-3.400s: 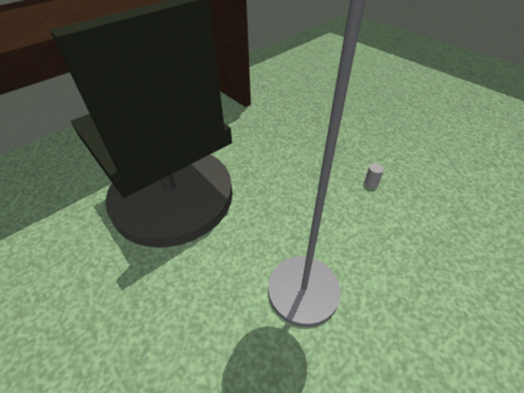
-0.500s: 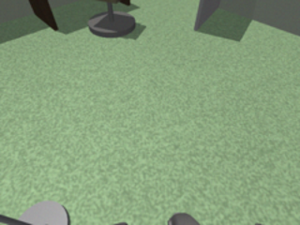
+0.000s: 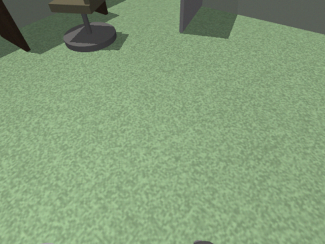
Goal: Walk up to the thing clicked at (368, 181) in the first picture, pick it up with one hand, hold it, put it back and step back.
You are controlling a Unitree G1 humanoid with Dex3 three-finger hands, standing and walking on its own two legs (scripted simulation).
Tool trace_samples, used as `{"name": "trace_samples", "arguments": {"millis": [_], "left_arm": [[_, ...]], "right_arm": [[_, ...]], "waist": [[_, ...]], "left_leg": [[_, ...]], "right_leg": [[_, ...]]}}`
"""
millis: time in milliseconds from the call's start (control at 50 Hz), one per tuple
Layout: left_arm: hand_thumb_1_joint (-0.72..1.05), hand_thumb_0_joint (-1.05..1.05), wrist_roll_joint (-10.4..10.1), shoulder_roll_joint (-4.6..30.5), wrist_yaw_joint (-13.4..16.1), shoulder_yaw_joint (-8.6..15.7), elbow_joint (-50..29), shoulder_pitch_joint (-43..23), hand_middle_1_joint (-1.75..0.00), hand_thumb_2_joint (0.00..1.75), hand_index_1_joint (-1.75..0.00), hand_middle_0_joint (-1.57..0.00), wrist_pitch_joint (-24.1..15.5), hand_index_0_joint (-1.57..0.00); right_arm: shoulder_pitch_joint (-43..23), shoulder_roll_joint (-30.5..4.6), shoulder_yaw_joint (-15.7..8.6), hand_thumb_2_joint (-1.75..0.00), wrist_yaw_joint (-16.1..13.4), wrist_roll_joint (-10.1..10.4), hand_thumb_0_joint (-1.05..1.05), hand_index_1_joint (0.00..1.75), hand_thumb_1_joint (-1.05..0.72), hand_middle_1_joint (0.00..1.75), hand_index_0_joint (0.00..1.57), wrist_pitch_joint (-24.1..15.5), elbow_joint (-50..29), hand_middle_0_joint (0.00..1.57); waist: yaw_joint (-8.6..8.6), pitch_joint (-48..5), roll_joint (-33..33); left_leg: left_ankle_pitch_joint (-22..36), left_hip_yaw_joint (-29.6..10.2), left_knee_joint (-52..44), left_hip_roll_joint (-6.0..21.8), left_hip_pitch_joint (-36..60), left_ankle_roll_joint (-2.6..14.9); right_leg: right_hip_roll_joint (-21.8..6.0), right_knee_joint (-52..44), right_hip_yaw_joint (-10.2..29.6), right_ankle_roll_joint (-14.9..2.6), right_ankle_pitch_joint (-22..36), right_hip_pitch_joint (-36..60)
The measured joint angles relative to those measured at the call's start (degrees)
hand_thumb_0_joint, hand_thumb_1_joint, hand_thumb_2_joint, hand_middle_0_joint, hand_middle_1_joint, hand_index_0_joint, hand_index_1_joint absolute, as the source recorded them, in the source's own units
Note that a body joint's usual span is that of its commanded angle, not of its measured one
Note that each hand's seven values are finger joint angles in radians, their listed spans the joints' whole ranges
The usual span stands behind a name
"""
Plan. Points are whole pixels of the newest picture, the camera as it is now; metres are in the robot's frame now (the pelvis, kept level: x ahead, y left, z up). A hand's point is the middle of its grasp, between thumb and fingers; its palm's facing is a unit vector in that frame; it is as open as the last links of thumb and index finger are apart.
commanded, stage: walk up
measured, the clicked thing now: out of the picture +0.41 +1.34 -0.68
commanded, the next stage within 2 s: stand in 1.50 s
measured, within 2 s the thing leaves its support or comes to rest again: neither
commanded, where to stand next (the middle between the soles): +0.09 +0.02 m, yaw -3 degrees
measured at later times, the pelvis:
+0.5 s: pelvis +0.01 +0.01 +0.02, yaw -4 degrees
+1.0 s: pelvis +0.02 +0.01 +0.03, yaw -6 degrees
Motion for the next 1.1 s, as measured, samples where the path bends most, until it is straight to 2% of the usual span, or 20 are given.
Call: {"name": "trace_samples", "arguments": {"millis": [20, 80, 220, 380, 660, 1100], "left_arm": [[0.91, 0.01, 0.0, -0.1, 0.0, -0.1, 0.5, -0.3, -0.30, 0.90, -0.30, -0.20, 0.0, -0.20], [0.91, 0.01, 0.0, 0.3, -0.3, 0.2, 1.9, -0.8, -0.30, 0.90, -0.30, -0.20, -0.7, -0.20], [0.91, 0.01, 0.1, -0.5, -0.9, -0.5, 5.4, -2.1, -0.30, 0.90, -0.30, -0.20, -0.2, -0.20], [0.91, 0.01, -0.3, -0.1, -0.8, -0.6, 8.0, -3.4, -0.30, 0.90, -0.30, -0.20, -0.3, -0.20], [0.91, 0.01, -0.1, -0.8, -0.4, -1.1, 10.5, -6.2, -0.30, 0.90, -0.30, -0.20, 0.1, -0.20], [0.91, 0.01, 0.2, -0.7, 0.0, -1.0, 10.2, -6.3, -0.30, 0.90, -0.30, -0.20, 0.6, -0.20]], "right_arm": [[0.0, 0.3, 0.3, -0.90, 0.2, 0.0, 0.01, 0.30, -0.91, 0.30, 0.20, -0.1, 0.4, 0.20], [-0.5, 1.2, 1.1, -0.90, 0.5, -0.1, 0.01, 0.30, -0.90, 0.30, 0.20, 0.3, 1.8, 0.20], [-1.7, 0.6, 1.0, -0.90, 0.6, 0.2, 0.01, 0.30, -0.90, 0.30, 0.20, 0.3, 5.0, 0.21], [-4.0, 0.2, 0.9, -0.90, 0.4, 0.5, 0.01, 0.30, -0.90, 0.30, 0.20, 0.5, 8.0, 0.20], [-9.2, 0.4, 0.1, -0.90, 0.4, 0.9, 0.01, 0.30, -0.91, 0.30, 0.20, 1.3, 10.6, 0.20], [-9.4, 1.2, -1.0, -0.90, 0.5, 0.7, 0.01, 0.30, -0.90, 0.30, 0.20, 2.3, 11.4, 0.20]], "waist": [[-0.09, -0.2, 0.4], [-0.18, -0.7, 0.4], [-0.45, -2.3, 0.4], [-0.25, -1.7, 0.3], [-0.40, -0.9, 0.5], [-1.01, -0.3, 0.1]], "left_leg": [[-0.3, -0.1, 0.3, 0.6, 0.1, -0.03], [-0.7, -0.2, 0.5, 1.9, 0.7, -0.62], [1.5, 1.7, -4.7, 1.1, 2.8, 0.10], [3.0, 3.2, -9.0, 1.2, 5.4, -0.24], [4.1, 4.8, -12.7, 1.5, 8.0, -0.26], [3.6, 6.5, -13.9, 1.8, 10.1, -0.08]], "right_leg": [[0.4, -0.4, -0.5, -0.23, -0.9, 0.5], [0.9, -3.3, -1.3, 0.35, 3.7, 1.9], [0.2, -6.9, 0.5, 0.87, 4.7, 2.9], [0.3, -10.6, 1.8, 1.42, 6.5, 4.7], [0.7, -13.6, 3.3, 1.41, 7.8, 6.4], [1.1, -14.6, 4.9, 1.65, 7.8, 7.7]]}}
